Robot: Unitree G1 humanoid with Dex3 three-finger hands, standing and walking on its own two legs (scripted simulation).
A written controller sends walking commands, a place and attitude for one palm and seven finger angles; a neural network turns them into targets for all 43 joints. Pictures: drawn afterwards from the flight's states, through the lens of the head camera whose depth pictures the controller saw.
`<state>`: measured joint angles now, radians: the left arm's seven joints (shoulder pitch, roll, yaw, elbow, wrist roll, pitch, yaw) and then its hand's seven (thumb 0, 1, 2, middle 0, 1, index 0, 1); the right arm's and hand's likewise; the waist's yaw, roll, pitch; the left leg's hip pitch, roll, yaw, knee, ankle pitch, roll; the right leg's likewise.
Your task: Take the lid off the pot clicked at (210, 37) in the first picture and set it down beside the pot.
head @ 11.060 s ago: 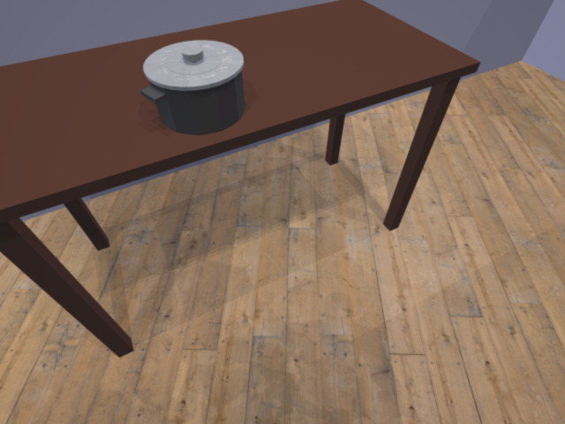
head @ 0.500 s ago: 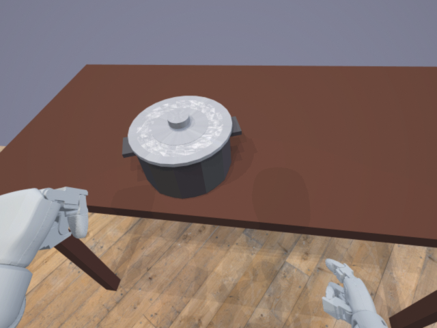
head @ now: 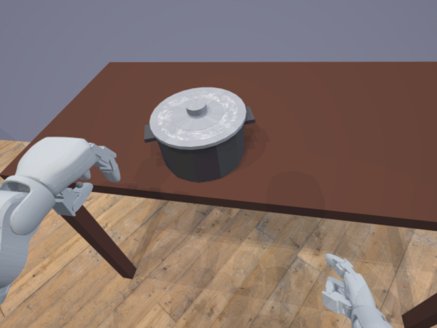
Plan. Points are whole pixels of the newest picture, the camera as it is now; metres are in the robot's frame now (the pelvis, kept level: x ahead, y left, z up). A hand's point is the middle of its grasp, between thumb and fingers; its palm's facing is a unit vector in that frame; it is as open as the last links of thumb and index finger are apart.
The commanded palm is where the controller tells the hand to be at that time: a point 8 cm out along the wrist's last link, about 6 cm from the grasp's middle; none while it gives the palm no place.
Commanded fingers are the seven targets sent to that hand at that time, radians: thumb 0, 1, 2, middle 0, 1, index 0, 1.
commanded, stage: reach forward and open the fingers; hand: left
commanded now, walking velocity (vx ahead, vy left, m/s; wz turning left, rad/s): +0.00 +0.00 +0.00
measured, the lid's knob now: (196, 107) +0.51 +0.11 +0.15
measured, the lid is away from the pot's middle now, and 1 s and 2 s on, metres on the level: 0.00 0.00 0.00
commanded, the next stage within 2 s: move the open hand above the knob in 0.40 s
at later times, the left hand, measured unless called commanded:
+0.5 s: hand (79, 144) +0.31 +0.25 +0.22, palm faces +0.00 +0.05 -1.00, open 9.9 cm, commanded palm +0.28 +0.24 +0.29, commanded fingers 0.00 -0.36 1.63 -0.87 -0.08 -0.87 -0.08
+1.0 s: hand (129, 128) +0.36 +0.19 +0.21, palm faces -0.07 +0.02 -1.00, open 9.9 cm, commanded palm +0.34 +0.20 +0.29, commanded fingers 0.00 -0.36 1.63 -0.87 -0.08 -0.87 -0.08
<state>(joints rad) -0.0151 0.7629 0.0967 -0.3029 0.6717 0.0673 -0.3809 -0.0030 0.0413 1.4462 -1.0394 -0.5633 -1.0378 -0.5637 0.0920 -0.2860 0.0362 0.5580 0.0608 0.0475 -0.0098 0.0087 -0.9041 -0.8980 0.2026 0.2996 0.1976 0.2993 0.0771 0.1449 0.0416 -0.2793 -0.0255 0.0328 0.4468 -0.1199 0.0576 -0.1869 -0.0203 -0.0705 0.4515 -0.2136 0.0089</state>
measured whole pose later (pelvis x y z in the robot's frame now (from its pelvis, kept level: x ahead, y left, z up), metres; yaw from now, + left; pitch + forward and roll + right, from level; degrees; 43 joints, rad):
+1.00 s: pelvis +0.02 -0.01 +0.00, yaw +0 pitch -1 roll +0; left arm -0.45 0.68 -0.10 -0.11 0.75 0.18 -0.48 0.00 -0.36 1.63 -0.88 -0.09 -0.88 -0.09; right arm 0.09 -0.31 0.04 0.55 0.07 0.08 0.02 0.01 -0.91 -0.90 0.20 0.30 0.20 0.30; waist 0.06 0.13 0.03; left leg -0.29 -0.04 0.04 0.45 -0.15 0.05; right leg -0.21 -0.03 -0.06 0.50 -0.26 0.00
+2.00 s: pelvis +0.04 +0.00 +0.00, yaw -1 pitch +1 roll +0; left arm -0.92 0.52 -0.33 0.35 0.83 0.28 -0.49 0.00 -0.35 1.63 -0.88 -0.09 -0.88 -0.09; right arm 0.14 -0.29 0.04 0.61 0.08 0.10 0.02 0.01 -0.91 -0.90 0.20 0.30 0.20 0.30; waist -0.02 0.10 0.02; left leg -0.30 -0.05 0.05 0.45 -0.18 0.06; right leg -0.23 -0.04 -0.04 0.50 -0.29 0.01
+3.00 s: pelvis +0.04 -0.01 +0.00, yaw -1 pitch +2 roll +1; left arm -0.98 0.50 -0.31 0.43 0.83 0.32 -0.49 0.00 -0.35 1.63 -0.88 -0.09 -0.88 -0.09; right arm 0.11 -0.28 0.04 0.61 0.08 0.11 0.02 0.01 -0.91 -0.90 0.20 0.30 0.20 0.30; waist -0.01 0.09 -0.01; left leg -0.30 -0.04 0.05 0.45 -0.18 0.05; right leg -0.23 -0.04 -0.05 0.50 -0.29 0.00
